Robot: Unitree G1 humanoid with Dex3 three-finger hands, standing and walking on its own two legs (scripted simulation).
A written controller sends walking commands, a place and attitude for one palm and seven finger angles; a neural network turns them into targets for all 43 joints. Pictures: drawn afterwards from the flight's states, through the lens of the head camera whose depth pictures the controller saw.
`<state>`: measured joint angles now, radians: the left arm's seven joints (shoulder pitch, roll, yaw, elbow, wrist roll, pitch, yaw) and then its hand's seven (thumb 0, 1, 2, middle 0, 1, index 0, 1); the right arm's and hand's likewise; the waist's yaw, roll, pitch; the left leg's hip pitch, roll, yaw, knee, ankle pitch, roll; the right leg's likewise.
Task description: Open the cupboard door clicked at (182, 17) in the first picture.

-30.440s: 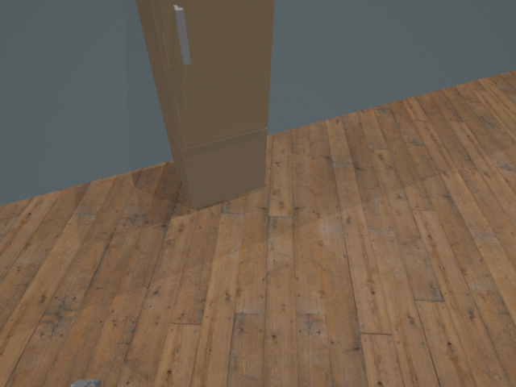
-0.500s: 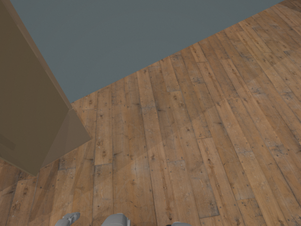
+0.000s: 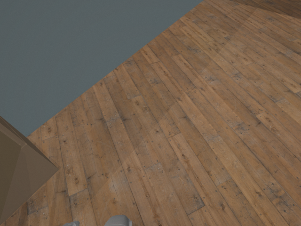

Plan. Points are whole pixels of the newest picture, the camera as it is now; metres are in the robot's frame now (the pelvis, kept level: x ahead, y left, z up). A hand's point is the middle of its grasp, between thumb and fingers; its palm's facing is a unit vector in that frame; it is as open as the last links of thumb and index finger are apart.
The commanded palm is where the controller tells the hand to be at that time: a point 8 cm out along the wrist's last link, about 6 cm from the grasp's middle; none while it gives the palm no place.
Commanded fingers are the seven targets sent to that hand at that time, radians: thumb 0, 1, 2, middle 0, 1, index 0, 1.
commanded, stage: walk to a spot facing it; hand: left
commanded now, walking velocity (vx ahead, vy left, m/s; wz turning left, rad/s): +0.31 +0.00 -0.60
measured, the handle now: out of the picture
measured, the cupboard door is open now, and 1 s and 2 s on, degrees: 46 46 46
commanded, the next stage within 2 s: turn to face it in 1.20 s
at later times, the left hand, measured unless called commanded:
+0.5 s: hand (111, 164) +0.32 +0.17 -0.15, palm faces -0.32 -0.93 -0.17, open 7.3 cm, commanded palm none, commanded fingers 0.00 0.90 0.90 -0.20 -0.30 -0.20 -0.30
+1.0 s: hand (150, 126) +0.49 +0.04 -0.16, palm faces -0.41 -0.89 -0.20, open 7.1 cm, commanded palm none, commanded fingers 0.00 0.90 0.90 -0.20 -0.30 -0.20 -0.30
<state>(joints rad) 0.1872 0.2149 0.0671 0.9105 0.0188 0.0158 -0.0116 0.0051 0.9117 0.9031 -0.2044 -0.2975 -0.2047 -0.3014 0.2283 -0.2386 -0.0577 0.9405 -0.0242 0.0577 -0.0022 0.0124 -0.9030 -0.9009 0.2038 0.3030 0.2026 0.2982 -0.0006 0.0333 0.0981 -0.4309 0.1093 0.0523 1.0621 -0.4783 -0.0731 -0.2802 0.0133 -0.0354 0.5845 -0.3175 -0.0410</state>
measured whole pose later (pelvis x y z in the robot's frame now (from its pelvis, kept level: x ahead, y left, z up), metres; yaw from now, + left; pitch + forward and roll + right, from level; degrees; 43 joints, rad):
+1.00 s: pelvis +0.38 -0.12 +0.01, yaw -28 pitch +0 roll -1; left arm 0.27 0.20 0.06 1.05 0.02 -0.05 -0.01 -0.01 0.95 0.90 -0.21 -0.30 -0.21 -0.30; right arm 0.18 -0.17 -0.05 0.97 -0.03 -0.03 0.02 0.01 -0.91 -0.90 0.20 0.30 0.20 0.30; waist 0.01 -0.01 0.04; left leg -0.49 0.11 0.08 0.68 -0.21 -0.05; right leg -0.09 0.05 -0.05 0.39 -0.30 -0.06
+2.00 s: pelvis +0.62 -0.31 +0.01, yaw -19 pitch +2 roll -1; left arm 0.13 0.22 0.07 0.93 0.01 0.05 0.01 0.01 0.92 0.90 -0.20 -0.30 -0.20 -0.30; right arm 0.22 -0.20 -0.06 0.95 -0.04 0.02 -0.01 0.01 -0.91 -0.90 0.20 0.30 0.20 0.30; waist -0.03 0.01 0.06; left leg -0.32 0.02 0.00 0.52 -0.24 0.01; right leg -0.43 -0.05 -0.02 0.87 -0.44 0.08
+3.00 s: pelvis +0.64 -0.40 +0.01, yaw +20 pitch +0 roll +2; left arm 0.19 0.17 0.03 0.88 0.02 0.01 0.02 0.01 0.91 0.90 -0.21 -0.30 -0.21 -0.30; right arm 0.18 -0.25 -0.09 0.94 -0.02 0.09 0.03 0.01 -0.91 -0.90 0.20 0.30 0.20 0.30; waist -0.04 0.00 0.10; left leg -0.48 0.01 0.03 1.07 -0.44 -0.07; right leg -0.22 -0.12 -0.15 0.53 -0.30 0.01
